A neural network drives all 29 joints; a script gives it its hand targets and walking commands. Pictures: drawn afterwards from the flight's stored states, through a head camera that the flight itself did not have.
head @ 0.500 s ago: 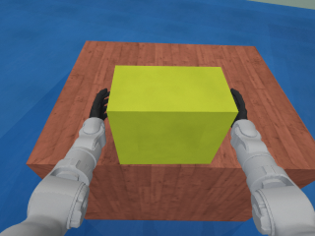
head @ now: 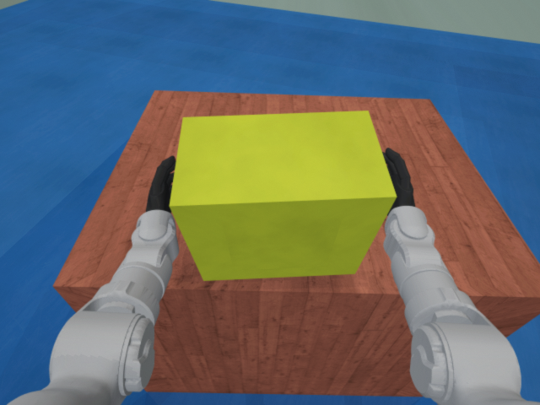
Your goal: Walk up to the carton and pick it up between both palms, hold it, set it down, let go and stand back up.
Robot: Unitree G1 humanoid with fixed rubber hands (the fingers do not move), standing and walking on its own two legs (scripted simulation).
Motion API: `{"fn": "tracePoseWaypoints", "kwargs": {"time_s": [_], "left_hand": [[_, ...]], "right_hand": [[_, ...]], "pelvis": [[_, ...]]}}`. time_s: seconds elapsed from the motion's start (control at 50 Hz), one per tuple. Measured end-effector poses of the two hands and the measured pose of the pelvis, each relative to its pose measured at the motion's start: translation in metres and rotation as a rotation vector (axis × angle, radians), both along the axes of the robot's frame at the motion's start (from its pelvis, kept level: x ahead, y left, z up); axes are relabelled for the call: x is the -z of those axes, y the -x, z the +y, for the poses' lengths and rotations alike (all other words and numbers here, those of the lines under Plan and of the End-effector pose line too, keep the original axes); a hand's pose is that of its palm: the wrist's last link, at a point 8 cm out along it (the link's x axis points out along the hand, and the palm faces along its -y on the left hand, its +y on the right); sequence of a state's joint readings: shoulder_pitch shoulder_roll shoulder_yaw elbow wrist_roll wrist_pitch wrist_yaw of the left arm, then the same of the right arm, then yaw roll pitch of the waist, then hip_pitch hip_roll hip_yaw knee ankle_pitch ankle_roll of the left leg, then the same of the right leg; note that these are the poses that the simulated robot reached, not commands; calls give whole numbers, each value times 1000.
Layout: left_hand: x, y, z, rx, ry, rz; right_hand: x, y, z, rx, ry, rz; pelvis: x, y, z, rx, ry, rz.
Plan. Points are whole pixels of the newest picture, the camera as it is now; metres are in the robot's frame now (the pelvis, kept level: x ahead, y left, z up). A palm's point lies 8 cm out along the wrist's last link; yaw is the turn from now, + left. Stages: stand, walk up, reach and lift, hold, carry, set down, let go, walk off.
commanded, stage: reach and lift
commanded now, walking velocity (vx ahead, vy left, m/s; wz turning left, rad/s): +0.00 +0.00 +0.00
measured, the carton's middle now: (278, 203) +0.44 -0.01 +0.08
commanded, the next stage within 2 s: none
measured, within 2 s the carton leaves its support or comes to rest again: neither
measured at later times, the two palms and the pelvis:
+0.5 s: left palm (159, 193) +0.40 +0.16 +0.14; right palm (414, 196) +0.39 -0.20 +0.15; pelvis -0.01 -0.01 +0.01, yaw +0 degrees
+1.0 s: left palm (115, 177) +0.37 +0.20 +0.20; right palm (410, 177) +0.38 -0.18 +0.20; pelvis +0.00 +0.00 +0.01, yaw +1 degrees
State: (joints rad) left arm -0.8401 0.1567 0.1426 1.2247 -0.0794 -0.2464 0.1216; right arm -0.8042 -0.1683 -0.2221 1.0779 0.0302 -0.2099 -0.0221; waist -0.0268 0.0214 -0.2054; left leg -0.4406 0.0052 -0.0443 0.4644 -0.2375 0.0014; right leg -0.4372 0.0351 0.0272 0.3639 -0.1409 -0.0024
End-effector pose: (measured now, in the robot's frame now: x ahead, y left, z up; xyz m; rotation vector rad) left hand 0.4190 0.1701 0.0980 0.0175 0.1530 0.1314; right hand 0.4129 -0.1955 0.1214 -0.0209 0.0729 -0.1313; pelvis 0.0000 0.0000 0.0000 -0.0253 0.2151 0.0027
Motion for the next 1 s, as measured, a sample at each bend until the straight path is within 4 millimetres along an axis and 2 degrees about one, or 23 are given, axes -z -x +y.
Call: {"fn": "tracePoseWaypoints", "kwargs": {"time_s": [0.08,0.2,0.26,0.34,0.46,0.52,0.56,0.66,0.72,0.78,0.86,0.9,0.94,1.0], "left_hand": [[0,10,-1,3,-3,6],[13,25,-4,4,-9,56],[14,28,-6,1,-13,67],[-1,26,-9,0,-13,44],[-39,17,-10,1,-10,-30],[-47,17,-8,4,-14,-22],[-41,18,-5,9,-22,15],[-11,25,5,-3,-25,116],[-6,33,14,-32,-17,93],[-26,43,23,-70,23,1],[-84,48,29,-91,37,-148],[-107,50,27,-82,7,-173],[-116,49,26,-52,-59,-136],[-106,49,25,16,-99,-5]], "right_hand": [[1,10,-1,1,-3,-1],[16,24,-4,2,-16,41],[19,28,-6,4,-25,51],[8,27,-9,7,-33,30],[-26,21,-10,9,-39,-42],[-29,21,-8,11,-60,-29],[-21,22,-6,10,-64,13],[10,24,4,-4,-51,137],[9,22,14,-27,-62,119],[-18,20,24,-54,-68,31],[-78,21,30,-75,-62,-115],[-98,24,28,-70,-60,-141],[-102,29,25,-55,-71,-111],[-81,36,20,-34,-53,9]], "pelvis": [[-1,8,-1,-1,-1,-34],[-2,23,-4,-1,-6,-63],[-3,27,-6,-1,-9,-66],[-3,25,-8,-1,-12,-62],[-4,11,-9,-2,-13,-48],[-6,8,-8,-3,-13,-93],[-7,9,-8,-4,-12,-130],[-7,14,-6,-3,-11,-161],[-8,12,-5,-5,-10,-154],[-8,3,-4,-18,-5,-133],[-8,-10,-2,-26,-1,-120],[-8,-11,-1,-27,-1,-157],[-8,-7,0,-28,-1,-212],[-8,2,0,-24,-2,-272]]}}
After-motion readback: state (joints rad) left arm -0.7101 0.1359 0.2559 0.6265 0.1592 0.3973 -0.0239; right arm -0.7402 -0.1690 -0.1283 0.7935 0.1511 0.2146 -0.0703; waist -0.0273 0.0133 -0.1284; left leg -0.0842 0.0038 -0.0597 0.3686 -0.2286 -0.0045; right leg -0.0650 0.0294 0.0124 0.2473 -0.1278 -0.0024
